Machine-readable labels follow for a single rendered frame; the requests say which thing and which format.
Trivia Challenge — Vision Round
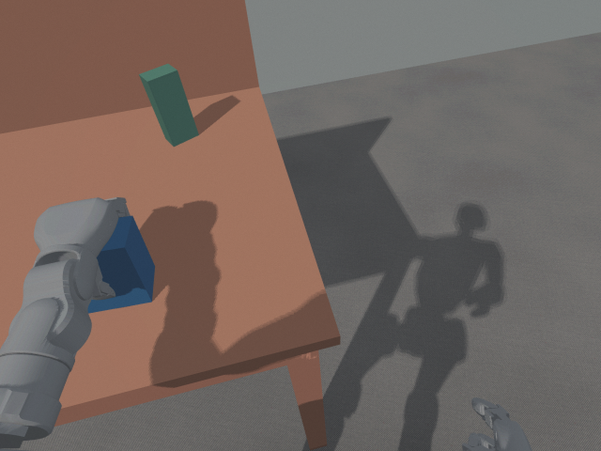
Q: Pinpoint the robot left hand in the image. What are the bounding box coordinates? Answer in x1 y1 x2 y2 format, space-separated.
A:
34 197 131 300

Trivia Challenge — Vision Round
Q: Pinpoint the left robot forearm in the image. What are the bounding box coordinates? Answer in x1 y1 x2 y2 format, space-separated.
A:
0 244 99 448

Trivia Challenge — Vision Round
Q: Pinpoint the table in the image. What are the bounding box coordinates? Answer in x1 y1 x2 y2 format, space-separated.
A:
0 0 340 450

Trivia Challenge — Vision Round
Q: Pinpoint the sponge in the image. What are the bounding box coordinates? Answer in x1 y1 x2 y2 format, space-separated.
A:
88 216 155 314

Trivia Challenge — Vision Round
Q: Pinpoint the robot right hand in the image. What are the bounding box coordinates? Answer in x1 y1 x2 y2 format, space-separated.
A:
462 397 532 451

